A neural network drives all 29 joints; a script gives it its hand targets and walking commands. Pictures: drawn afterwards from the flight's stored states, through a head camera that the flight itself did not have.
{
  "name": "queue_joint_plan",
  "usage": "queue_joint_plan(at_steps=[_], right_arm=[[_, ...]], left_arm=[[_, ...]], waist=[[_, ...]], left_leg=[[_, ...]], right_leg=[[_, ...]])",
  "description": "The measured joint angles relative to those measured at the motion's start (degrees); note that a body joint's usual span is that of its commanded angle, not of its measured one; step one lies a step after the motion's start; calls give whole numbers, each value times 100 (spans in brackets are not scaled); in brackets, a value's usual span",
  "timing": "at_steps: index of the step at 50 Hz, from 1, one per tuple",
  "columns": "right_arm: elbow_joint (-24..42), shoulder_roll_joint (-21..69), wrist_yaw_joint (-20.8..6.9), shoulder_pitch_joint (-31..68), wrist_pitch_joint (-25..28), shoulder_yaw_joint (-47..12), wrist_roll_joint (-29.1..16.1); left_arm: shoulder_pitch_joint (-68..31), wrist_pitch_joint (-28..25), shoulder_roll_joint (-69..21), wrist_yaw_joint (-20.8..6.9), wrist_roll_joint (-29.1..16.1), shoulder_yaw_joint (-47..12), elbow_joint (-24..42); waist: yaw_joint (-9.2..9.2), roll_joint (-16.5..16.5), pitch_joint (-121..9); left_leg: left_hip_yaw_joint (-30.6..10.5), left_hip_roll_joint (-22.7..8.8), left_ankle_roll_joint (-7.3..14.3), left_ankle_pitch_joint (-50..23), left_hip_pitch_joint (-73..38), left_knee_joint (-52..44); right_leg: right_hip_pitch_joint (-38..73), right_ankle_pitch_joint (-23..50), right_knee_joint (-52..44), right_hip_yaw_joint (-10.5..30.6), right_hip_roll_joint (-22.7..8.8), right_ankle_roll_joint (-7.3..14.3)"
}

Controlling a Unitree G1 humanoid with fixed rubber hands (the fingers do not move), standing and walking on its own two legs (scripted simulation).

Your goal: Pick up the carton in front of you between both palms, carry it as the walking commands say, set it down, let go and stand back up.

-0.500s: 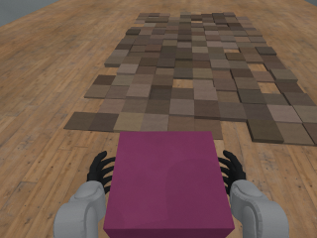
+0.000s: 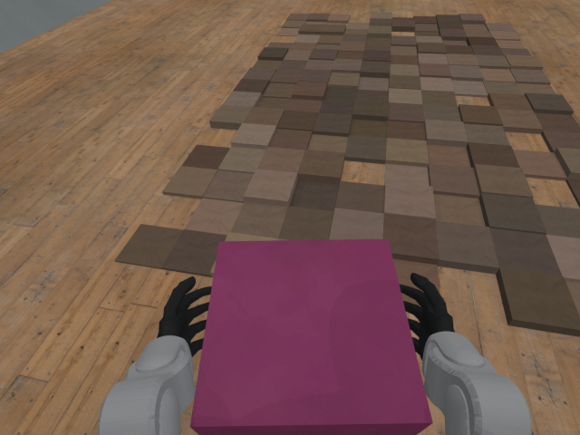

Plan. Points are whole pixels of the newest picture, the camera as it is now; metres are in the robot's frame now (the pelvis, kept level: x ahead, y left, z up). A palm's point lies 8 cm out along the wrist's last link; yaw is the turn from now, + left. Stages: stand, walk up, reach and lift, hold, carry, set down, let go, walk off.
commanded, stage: carry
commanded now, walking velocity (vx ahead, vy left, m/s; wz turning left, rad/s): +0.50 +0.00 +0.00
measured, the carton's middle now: (304, 358) +0.24 +0.01 +0.02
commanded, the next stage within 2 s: none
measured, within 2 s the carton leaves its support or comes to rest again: neither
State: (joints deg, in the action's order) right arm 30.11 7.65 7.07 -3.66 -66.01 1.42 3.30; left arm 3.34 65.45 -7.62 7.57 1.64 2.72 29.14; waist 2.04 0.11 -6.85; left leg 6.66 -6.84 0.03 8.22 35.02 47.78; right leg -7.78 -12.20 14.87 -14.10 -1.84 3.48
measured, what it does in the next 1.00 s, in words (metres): walks ahead: left foot, then right foot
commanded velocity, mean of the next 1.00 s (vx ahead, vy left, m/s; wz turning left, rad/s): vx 0.50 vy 0.00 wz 0.00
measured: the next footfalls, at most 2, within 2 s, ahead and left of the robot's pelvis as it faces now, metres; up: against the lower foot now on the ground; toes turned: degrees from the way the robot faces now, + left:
left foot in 0.22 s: +0.36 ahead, +0.12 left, +0.00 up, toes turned +10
right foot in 0.72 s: +0.67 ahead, -0.09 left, +0.00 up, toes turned -11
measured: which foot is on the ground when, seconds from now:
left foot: up 0.00-0.20, down 0.22-0.74, up 0.76-1.00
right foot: down 0.00-0.22, up 0.24-0.70, down 0.72-1.00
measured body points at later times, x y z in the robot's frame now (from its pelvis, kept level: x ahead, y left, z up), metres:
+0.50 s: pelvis +0.34 +0.04 +0.00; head +0.35 +0.05 +0.45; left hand +0.63 +0.17 +0.12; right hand +0.60 -0.13 +0.13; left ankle +0.32 +0.11 -0.75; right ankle +0.38 -0.11 -0.69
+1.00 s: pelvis +0.67 -0.02 -0.01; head +0.76 -0.04 +0.43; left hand +1.04 +0.13 +0.09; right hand +1.04 -0.17 +0.08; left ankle +0.72 +0.12 -0.65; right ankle +0.63 -0.08 -0.75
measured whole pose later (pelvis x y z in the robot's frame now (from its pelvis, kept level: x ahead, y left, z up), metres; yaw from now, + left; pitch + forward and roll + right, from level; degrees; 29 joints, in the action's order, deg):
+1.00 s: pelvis +0.67 -0.02 -0.01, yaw -2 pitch +6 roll +2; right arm 14.8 7.7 9.7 30.7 -63.4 16.1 1.1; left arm -31.0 61.7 -7.5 10.0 -0.9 16.1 12.5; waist 3.2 -0.6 5.4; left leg 2.3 -3.5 2.9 17.8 44.3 68.3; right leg -16.5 -17.6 27.6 -9.9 -0.4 5.1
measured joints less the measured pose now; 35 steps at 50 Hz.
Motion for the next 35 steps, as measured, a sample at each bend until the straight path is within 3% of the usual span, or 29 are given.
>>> queue_joint_plan(at_steps=[5,10,12,13,16,18,24,31,35], right_arm=[[288,5,1,-59,-90,28,-8],[487,-3,53,-5,-284,46,-93],[425,-15,86,139,-296,28,-153],[341,-24,108,252,-302,23,-179],[347,-33,157,482,-342,58,-257],[510,-32,163,549,-348,121,-292],[589,-23,175,1087,-401,390,-332],[-641,-191,286,2289,-498,689,-402],[-1273,-275,391,2906,-525,893,-404]], left_arm=[[-11,71,2,-5,6,-87,187],[-37,283,5,7,34,-111,436],[-130,367,20,46,10,-25,520],[-199,408,28,68,-10,42,522],[-395,510,36,115,-50,138,638],[-524,526,39,94,-90,121,742],[-1121,515,17,116,-85,217,686],[-2215,666,243,265,-165,616,-383],[-2897,623,333,297,-249,871,-1152]], waist=[[-105,-43,-84],[-139,43,-34],[-208,239,65],[-248,290,127],[-318,210,369],[-346,156,467],[-390,27,377],[-313,42,182],[-238,-52,268]], left_leg=[[229,38,-7,-531,52,-1132],[627,251,189,-511,-412,-1848],[794,417,474,-360,-614,-1670],[844,424,555,-129,-615,-1427],[896,389,513,192,-939,-1542],[900,425,488,202,-1280,-1921],[765,481,391,370,-2293,-2816],[644,532,119,1096,-3281,-2996],[517,443,-103,1866,-3657,-2446]], right_leg=[[825,-462,-275,67,45,-193],[1551,-1281,-2,190,-51,-491],[1356,-1825,1152,290,-353,-536],[924,-1664,2234,495,-428,-509],[-622,-1261,4987,1040,-224,-318],[-1403,-881,5453,1064,-223,-200],[-2585,-87,4037,896,-402,-196],[-2788,760,2275,639,-385,-134],[-2397,690,1770,398,-161,43]])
